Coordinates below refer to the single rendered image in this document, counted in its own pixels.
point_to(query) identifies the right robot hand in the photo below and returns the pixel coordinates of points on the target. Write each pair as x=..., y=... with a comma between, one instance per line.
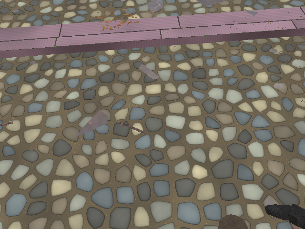
x=293, y=213

